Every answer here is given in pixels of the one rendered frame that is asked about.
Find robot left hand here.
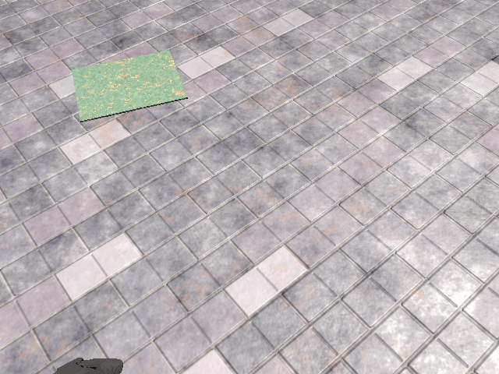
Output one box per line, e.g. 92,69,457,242
53,358,123,374

